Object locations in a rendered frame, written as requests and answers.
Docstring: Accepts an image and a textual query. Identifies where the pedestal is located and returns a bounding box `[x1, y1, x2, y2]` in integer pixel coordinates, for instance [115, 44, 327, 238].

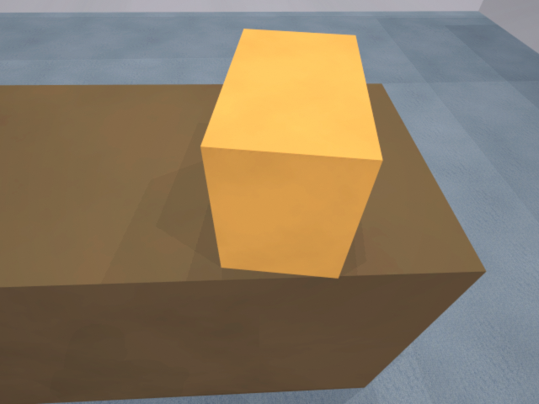
[0, 83, 487, 404]

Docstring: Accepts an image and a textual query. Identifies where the carton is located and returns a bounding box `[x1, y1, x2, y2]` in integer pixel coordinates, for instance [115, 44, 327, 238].
[200, 29, 383, 279]

